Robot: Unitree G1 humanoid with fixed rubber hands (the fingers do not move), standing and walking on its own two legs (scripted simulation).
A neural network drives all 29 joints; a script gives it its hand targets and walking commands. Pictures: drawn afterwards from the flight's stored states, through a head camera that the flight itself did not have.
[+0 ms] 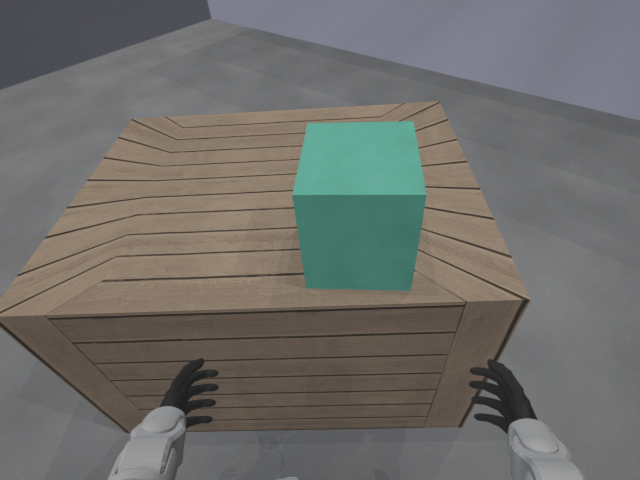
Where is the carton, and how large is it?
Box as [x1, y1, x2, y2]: [292, 121, 426, 290]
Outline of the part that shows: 413,121 307,123 292,194 306,287 410,290 426,195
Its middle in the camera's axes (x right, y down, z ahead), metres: +0.07 -0.07 +0.73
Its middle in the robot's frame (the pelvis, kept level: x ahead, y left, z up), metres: +0.60 -0.02 +0.00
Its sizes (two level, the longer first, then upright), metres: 0.220 0.199 0.228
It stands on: a pedestal, 0.63 m high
